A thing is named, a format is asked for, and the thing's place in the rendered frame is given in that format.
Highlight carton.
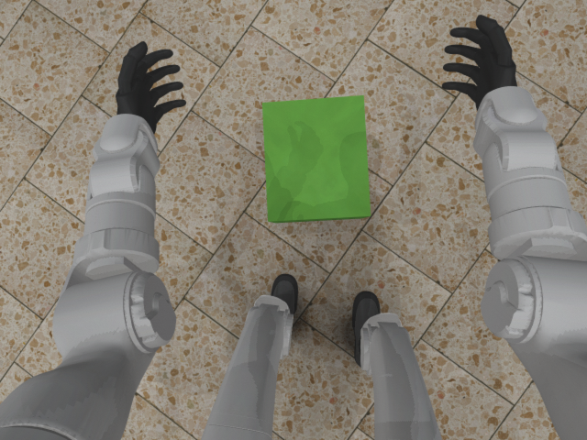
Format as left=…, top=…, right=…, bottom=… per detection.
left=262, top=95, right=371, bottom=223

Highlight robot right forearm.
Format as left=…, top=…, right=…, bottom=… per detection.
left=473, top=86, right=587, bottom=261

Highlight robot left shin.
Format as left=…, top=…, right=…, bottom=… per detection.
left=245, top=295, right=290, bottom=323

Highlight robot left thigh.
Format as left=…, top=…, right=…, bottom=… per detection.
left=201, top=303, right=294, bottom=440

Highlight right robot hand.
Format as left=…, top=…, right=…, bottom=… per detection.
left=442, top=15, right=517, bottom=111

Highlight robot right upper arm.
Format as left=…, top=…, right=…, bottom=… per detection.
left=481, top=255, right=587, bottom=440

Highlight robot left upper arm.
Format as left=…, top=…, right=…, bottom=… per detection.
left=0, top=270, right=176, bottom=440

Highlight left robot hand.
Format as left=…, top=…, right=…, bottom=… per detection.
left=116, top=41, right=186, bottom=134

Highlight robot left forearm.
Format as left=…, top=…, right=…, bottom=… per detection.
left=52, top=114, right=161, bottom=354

